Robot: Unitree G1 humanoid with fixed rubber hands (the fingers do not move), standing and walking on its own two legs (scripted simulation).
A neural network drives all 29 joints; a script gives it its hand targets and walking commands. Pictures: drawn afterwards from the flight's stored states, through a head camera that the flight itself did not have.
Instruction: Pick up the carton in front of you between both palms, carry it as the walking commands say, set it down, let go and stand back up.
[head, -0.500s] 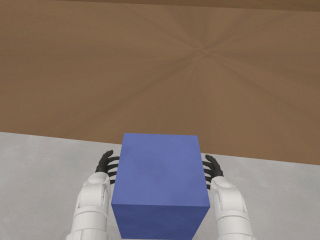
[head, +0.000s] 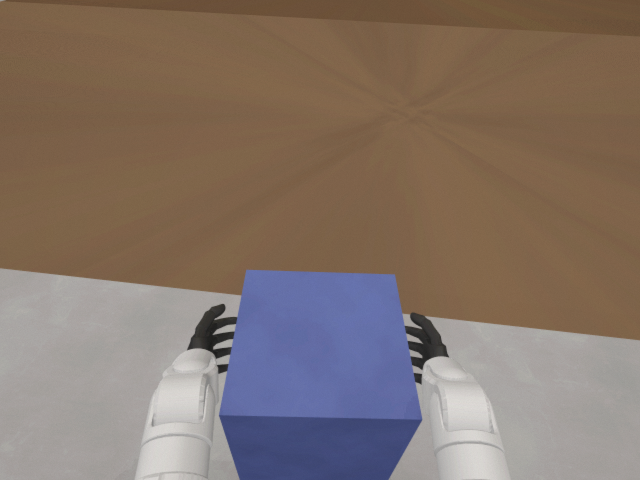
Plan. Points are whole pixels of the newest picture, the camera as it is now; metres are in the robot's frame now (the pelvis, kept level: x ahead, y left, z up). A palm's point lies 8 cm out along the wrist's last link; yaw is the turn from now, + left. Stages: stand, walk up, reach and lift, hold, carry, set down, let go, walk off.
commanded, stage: reach and lift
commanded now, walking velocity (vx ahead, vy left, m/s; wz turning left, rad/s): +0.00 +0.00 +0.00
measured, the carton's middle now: (316, 381) +0.30 +0.00 -0.04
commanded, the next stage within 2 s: hold in 0.02 s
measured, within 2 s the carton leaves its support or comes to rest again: neither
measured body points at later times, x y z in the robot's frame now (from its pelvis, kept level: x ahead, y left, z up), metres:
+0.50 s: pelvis -0.01 +0.00 +0.00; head -0.05 +0.00 +0.45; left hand +0.29 +0.15 +0.04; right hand +0.28 -0.16 +0.03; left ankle +0.00 +0.13 -0.75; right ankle +0.01 -0.13 -0.75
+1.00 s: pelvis +0.00 +0.00 +0.00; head -0.04 +0.00 +0.45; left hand +0.30 +0.15 +0.04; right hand +0.29 -0.15 +0.03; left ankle +0.00 +0.13 -0.75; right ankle +0.01 -0.13 -0.75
